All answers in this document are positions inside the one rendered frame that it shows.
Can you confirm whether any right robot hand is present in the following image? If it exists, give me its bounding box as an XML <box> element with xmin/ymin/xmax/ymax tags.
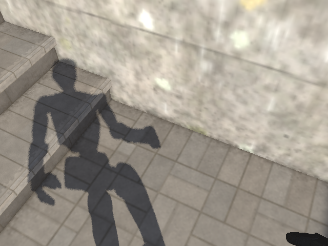
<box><xmin>286</xmin><ymin>232</ymin><xmax>328</xmax><ymax>246</ymax></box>

